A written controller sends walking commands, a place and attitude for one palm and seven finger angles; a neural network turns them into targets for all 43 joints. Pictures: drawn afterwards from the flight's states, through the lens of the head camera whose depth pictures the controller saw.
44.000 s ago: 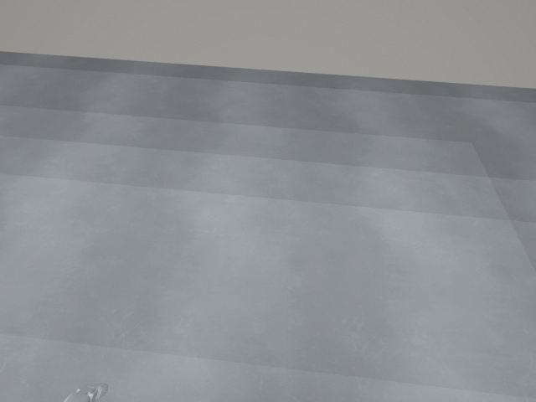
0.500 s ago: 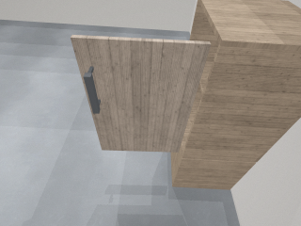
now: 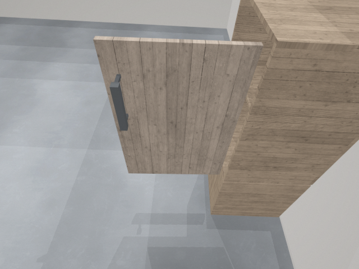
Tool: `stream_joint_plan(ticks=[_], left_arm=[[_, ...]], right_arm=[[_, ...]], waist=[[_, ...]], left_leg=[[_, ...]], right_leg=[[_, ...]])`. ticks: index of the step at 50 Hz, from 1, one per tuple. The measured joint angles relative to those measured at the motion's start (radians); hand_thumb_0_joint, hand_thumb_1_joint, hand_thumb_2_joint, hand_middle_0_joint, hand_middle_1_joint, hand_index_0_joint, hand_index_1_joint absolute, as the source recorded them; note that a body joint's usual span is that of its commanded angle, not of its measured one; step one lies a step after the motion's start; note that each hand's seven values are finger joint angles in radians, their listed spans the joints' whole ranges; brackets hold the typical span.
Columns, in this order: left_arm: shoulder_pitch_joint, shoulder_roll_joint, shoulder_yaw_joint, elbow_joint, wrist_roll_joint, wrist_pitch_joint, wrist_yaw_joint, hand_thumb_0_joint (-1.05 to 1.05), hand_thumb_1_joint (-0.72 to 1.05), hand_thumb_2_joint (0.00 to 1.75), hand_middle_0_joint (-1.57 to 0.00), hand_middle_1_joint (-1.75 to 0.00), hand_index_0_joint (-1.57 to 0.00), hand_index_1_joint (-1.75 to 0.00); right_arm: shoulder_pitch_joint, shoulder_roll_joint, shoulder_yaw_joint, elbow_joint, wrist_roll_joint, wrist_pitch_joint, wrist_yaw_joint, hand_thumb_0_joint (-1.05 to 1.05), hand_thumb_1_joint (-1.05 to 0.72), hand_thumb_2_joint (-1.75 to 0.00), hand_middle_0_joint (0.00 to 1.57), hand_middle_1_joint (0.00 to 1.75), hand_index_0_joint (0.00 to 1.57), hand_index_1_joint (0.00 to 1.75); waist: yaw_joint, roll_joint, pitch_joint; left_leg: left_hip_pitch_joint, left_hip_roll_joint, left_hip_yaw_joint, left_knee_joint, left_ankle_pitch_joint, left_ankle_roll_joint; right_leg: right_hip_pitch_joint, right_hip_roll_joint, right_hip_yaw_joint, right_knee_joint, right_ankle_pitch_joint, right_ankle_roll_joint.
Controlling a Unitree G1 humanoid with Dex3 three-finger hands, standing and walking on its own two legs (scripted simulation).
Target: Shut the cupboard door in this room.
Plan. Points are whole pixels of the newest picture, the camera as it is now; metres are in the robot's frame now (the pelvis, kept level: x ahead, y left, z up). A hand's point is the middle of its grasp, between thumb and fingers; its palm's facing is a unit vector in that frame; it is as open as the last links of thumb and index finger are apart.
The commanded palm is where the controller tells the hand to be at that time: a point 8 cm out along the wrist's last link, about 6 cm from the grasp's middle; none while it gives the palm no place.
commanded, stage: shuffle to correct the standing spot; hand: left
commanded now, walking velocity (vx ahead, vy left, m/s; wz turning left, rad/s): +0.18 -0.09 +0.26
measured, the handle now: (121, 103) +0.51 +0.20 +0.07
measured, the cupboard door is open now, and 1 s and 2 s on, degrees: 92 92 92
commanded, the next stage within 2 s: come to a stop and stand still in 0.22 s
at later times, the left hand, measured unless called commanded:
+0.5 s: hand out of the picture +0.01 +0.14 -0.20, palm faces +0.07 -0.99 -0.13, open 7.4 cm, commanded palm none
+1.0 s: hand out of the picture +0.11 +0.19 -0.16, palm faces -0.01 -0.96 -0.29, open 7.4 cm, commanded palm none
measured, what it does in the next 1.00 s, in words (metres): stands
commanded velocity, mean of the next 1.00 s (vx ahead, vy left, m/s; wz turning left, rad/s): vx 0.00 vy -0.02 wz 0.06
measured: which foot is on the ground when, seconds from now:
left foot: down 0.00-1.00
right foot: down 0.00-1.00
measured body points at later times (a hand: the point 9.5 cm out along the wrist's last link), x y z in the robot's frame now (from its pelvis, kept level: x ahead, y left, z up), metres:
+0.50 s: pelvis +0.08 -0.01 -0.01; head +0.09 +0.01 +0.43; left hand +0.01 +0.19 -0.18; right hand +0.08 -0.23 -0.16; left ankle +0.02 +0.07 -0.74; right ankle +0.03 -0.16 -0.73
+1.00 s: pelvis +0.03 -0.01 -0.01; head +0.04 -0.03 +0.43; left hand +0.11 +0.24 -0.14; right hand +0.10 -0.24 -0.17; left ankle +0.02 +0.07 -0.74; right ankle +0.05 -0.14 -0.74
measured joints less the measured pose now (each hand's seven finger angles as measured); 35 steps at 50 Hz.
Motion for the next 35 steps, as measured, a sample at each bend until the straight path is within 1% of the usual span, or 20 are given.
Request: stream_joint_plan(ticks=[2, 8, 12, 15, 17, 19, 21, 22, 24, 25, 26, 27, 30, 32, 35], left_arm=[[0.003, -0.011, -0.002, 0.003, 0.0, 0.005, 0.005, 0.0, 0.9, 0.9, -0.2, -0.3, -0.2, -0.29], [0.045, -0.064, -0.007, 0.002, 0.008, 0.01, -0.001, 0.0, 0.91, 0.9, -0.2, -0.3, -0.2, -0.29], [0.087, -0.105, -0.004, -0.002, 0.006, 0.001, -0.005, 0.0, 0.91, 0.9, -0.2, -0.3, -0.2, -0.29], [0.119, -0.134, 0.002, -0.003, 0.003, -0.009, -0.002, 0.0, 0.9, 0.9, -0.2, -0.3, -0.2, -0.29], [0.143, -0.149, 0.009, -0.002, 0.001, -0.016, 0.001, 0.0, 0.9, 0.9, -0.2, -0.3, -0.2, -0.29], [0.169, -0.16, 0.016, 0.003, 0.001, -0.017, 0.006, 0.0, 0.9, 0.9, -0.2, -0.3, -0.2, -0.29], [0.182, -0.164, 0.019, 0.017, 0.001, -0.007, 0.011, 0.0, 0.9, 0.9, -0.2, -0.3, -0.2, -0.29], [0.182, -0.168, 0.017, 0.025, -0.001, 0.0, 0.015, 0.0, 0.9, 0.9, -0.2, -0.3, -0.2, -0.29], [0.173, -0.174, 0.013, 0.033, -0.006, 0.016, 0.023, 0.0, 0.9, 0.9, -0.2, -0.3, -0.2, -0.29], [0.164, -0.176, 0.013, 0.031, -0.009, 0.021, 0.025, 0.0, 0.9, 0.9, -0.2, -0.3, -0.2, -0.29], [0.153, -0.175, 0.014, 0.025, -0.01, 0.022, 0.026, 0.0, 0.9, 0.9, -0.2, -0.3, -0.2, -0.29], [0.142, -0.173, 0.015, 0.016, -0.009, 0.019, 0.028, 0.0, 0.9, 0.9, -0.2, -0.3, -0.2, -0.29], [0.113, -0.173, 0.021, -0.016, -0.008, 0.003, 0.034, 0.0, 0.9, 0.9, -0.2, -0.3, -0.2, -0.29], [0.094, -0.169, 0.024, -0.041, -0.006, -0.004, 0.037, 0.0, 0.9, 0.9, -0.2, -0.3, -0.2, -0.29], [0.072, -0.152, 0.028, -0.072, -0.002, -0.002, 0.038, 0.0, 0.9, 0.9, -0.2, -0.3, -0.2, -0.29]], right_arm=[[0.007, 0.011, 0.002, 0.004, -0.002, 0.004, -0.003, 0.01, -0.9, -0.89, 0.2, 0.3, 0.2, 0.3], [0.058, 0.065, 0.004, 0.007, -0.005, 0.018, -0.002, 0.01, -0.9, -0.9, 0.2, 0.3, 0.2, 0.3], [0.101, 0.101, 0.002, 0.012, -0.003, 0.016, -0.004, 0.01, -0.9, -0.9, 0.2, 0.3, 0.2, 0.3], [0.125, 0.118, 0.001, 0.012, -0.002, 0.014, -0.008, 0.01, -0.9, -0.9, 0.2, 0.3, 0.2, 0.3], [0.136, 0.127, -0.002, 0.01, -0.002, 0.014, -0.011, 0.01, -0.9, -0.89, 0.2, 0.3, 0.2, 0.3], [0.141, 0.134, -0.005, 0.007, -0.002, 0.011, -0.015, 0.01, -0.9, -0.9, 0.2, 0.3, 0.2, 0.3], [0.134, 0.145, -0.007, 0.008, 0.0, -0.001, -0.022, 0.01, -0.9, -0.9, 0.2, 0.3, 0.2, 0.3], [0.13, 0.148, -0.006, 0.006, 0.002, -0.01, -0.028, 0.01, -0.9, -0.9, 0.2, 0.3, 0.2, 0.3], [0.123, 0.154, -0.002, 0.001, 0.002, -0.02, -0.041, 0.01, -0.9, -0.9, 0.2, 0.3, 0.2, 0.3], [0.12, 0.157, -0.002, -0.002, 0.003, -0.02, -0.046, 0.01, -0.9, -0.9, 0.2, 0.3, 0.2, 0.3], [0.117, 0.159, -0.002, -0.005, 0.004, -0.018, -0.049, 0.01, -0.9, -0.9, 0.2, 0.3, 0.2, 0.3], [0.114, 0.161, -0.002, -0.008, 0.007, -0.014, -0.052, 0.0, -0.9, -0.9, 0.2, 0.3, 0.2, 0.3], [0.103, 0.151, -0.016, -0.011, 0.01, 0.009, -0.058, 0.01, -0.91, -0.89, 0.2, 0.3, 0.2, 0.3], [0.087, 0.143, -0.028, -0.022, 0.011, 0.02, -0.056, 0.01, -0.92, -0.89, 0.2, 0.3, 0.2, 0.3], [0.066, 0.133, -0.039, -0.045, 0.01, 0.027, -0.05, 0.01, -0.92, -0.89, 0.2, 0.3, 0.2, 0.3]], waist=[[-0.004, -0.002, -0.008], [-0.008, -0.004, -0.03], [-0.009, 0.007, -0.031], [-0.008, 0.024, -0.028], [-0.007, 0.027, -0.027], [-0.004, 0.019, -0.026], [0.002, -0.007, -0.016], [0.004, -0.013, -0.009], [0.004, -0.017, 0.005], [0.003, -0.016, 0.013], [0.003, -0.015, 0.022], [0.002, -0.014, 0.029], [0.006, 0.009, 0.029], [0.004, 0.014, 0.029], [-0.001, 0.005, 0.022]], left_leg=[[0.004, 0.0, 0.003, 0.0, -0.004, -0.001], [0.007, 0.004, 0.003, 0.033, -0.045, -0.005], [-0.004, 0.019, -0.013, 0.086, -0.09, -0.017], [-0.031, 0.038, -0.034, 0.159, -0.139, -0.026], [-0.056, 0.055, -0.022, 0.222, -0.171, -0.031], [-0.052, 0.066, 0.004, 0.239, -0.206, -0.03], [-0.027, 0.053, 0.02, 0.224, -0.218, -0.01], [-0.014, 0.05, 0.026, 0.216, -0.216, -0.008], [0.016, 0.045, 0.033, 0.189, -0.211, -0.006], [0.03, 0.043, 0.035, 0.174, -0.206, -0.006], [0.04, 0.039, 0.035, 0.163, -0.2, -0.006], [0.043, 0.036, 0.032, 0.162, -0.194, -0.008], [0.03, 0.039, 0.03, 0.166, -0.179, -0.02], [0.011, 0.039, 0.035, 0.175, -0.157, -0.028], [-0.012, 0.032, 0.048, 0.181, -0.138, -0.036]], right_leg=[[0.0, 0.0, 0.002, 0.007, -0.008, -0.003], [-0.009, -0.001, -0.005, 0.067, -0.069, -0.03], [-0.003, 0.01, -0.022, 0.091, -0.096, -0.015], [0.001, 0.027, -0.045, 0.113, -0.128, -0.018], [0.004, 0.035, -0.061, 0.131, -0.152, -0.022], [0.009, 0.034, -0.07, 0.152, -0.179, -0.021], [0.007, 0.019, -0.06, 0.185, -0.201, -0.018], [0.002, 0.013, -0.062, 0.21, -0.186, -0.021], [-0.011, 0.011, -0.059, 0.249, -0.21, -0.032], [-0.014, 0.013, -0.059, 0.242, -0.213, -0.037], [-0.012, 0.015, -0.062, 0.21, -0.178, -0.042], [-0.004, 0.014, -0.066, 0.183, -0.125, -0.045], [0.004, 0.016, -0.073, 0.152, -0.135, -0.031], [-0.012, 0.014, -0.07, 0.154, -0.126, -0.037], [-0.035, 0.006, -0.06, 0.156, -0.12, -0.043]])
